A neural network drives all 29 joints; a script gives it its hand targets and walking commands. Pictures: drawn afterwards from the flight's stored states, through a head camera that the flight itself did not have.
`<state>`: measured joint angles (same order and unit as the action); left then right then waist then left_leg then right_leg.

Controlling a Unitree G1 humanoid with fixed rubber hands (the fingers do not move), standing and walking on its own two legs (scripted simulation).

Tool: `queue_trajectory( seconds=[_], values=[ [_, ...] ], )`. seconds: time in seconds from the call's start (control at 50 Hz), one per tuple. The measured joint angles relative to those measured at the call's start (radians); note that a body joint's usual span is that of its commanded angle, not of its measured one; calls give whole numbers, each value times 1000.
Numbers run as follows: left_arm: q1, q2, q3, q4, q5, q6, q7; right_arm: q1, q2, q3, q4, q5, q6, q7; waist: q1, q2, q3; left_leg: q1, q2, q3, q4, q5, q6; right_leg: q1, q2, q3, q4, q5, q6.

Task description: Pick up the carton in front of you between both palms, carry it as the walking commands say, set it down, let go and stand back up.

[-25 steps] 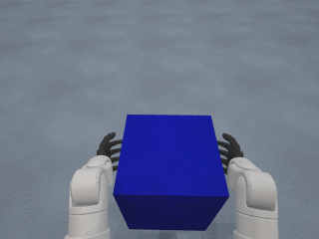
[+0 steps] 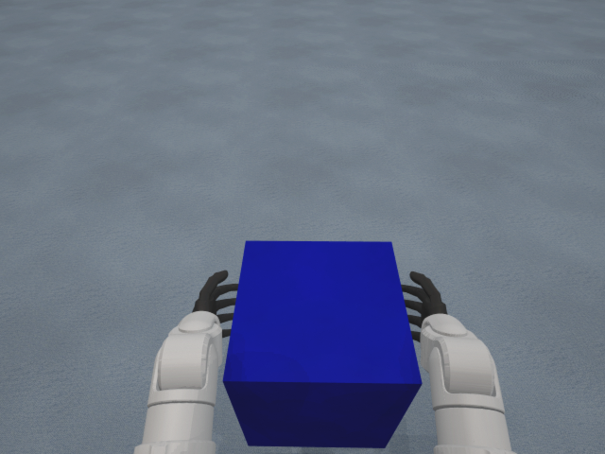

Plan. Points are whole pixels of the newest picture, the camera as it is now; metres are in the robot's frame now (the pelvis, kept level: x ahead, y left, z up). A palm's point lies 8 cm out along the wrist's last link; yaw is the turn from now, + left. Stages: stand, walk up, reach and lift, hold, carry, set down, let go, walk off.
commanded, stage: carry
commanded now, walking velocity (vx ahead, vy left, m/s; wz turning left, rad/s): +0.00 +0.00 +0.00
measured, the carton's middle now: (317, 347) +0.28 +0.00 -0.03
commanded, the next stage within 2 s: hold in 0.50 s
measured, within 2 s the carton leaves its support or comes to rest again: neither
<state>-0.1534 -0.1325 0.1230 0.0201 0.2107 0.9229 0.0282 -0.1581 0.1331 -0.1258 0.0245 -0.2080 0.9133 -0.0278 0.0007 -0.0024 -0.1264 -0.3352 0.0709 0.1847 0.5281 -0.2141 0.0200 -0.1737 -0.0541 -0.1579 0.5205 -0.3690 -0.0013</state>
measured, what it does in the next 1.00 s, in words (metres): shifts its weight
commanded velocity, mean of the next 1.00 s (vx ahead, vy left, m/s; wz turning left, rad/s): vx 0.00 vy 0.00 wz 0.00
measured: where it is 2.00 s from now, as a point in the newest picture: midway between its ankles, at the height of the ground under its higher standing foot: outside the picture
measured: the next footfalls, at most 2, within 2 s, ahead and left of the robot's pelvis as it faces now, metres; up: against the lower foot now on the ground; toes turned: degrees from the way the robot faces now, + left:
none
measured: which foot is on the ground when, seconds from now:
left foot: down 0.00-1.00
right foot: down 0.00-1.00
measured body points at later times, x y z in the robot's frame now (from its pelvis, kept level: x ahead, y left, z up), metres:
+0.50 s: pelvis -0.02 -0.01 +0.00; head -0.04 +0.00 +0.45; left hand +0.28 +0.15 +0.03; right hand +0.28 -0.16 +0.03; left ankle +0.04 +0.11 -0.73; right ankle -0.06 -0.10 -0.73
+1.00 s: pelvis -0.06 +0.01 -0.01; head +0.00 +0.02 +0.43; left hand +0.32 +0.12 -0.01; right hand +0.29 -0.18 -0.01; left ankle +0.04 +0.12 -0.73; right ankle -0.06 -0.11 -0.73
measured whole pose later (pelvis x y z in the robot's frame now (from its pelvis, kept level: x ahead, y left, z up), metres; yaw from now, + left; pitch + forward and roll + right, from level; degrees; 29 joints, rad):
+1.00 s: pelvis -0.06 +0.01 -0.01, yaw -7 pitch -1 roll +0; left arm -0.61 -0.18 0.52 0.55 0.46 0.51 -0.04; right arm -0.63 0.19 -0.56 0.61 -0.46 0.44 0.05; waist 0.01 -0.04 0.15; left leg -0.40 -0.03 -0.04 0.60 -0.19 0.00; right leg -0.31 0.04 0.07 0.65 -0.32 -0.01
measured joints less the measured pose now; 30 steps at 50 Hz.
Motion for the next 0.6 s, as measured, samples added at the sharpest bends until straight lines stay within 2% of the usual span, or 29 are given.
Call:
queue_trajectory(
  seconds=[0.16,0.26,0.4,0.5,0.54,0.58,0.6],
  values=[
    [-77,-12,65,194,49,-163,-17,-76,13,-67,192,-53,-163,20,0,2,21,-11,4,-4,-21,34,1,-18,6,-3,-3,24,-7],
    [-107,-19,94,234,58,-230,-19,-106,19,-96,233,-64,-231,23,1,2,36,-21,7,-5,-24,46,1,-32,8,-4,1,31,-10],
    [-82,-14,65,163,33,-207,-10,-80,14,-69,162,-37,-209,14,3,0,38,-32,10,-5,-17,46,-1,-46,9,-3,13,28,-12],
    [-70,-11,54,159,33,-184,-9,-66,11,-61,157,-35,-186,13,3,-1,31,-32,11,-6,-13,43,-4,-46,10,-2,19,23,-14],
    [-63,-10,56,139,32,-181,-6,-67,12,-56,161,-35,-197,16,10,-15,85,33,-19,-54,-52,67,-6,5,21,45,-7,67,-20],
    [-50,-8,47,123,35,-182,-5,-61,10,-48,165,-36,-210,20,3,-23,130,92,-29,-74,-95,76,-12,62,34,75,-43,62,-20],
    [-47,-7,44,122,37,-183,-4,-61,10,-48,167,-35,-214,20,2,-25,146,113,-36,-99,-116,89,-25,82,40,90,-61,62,-20]
  ],
)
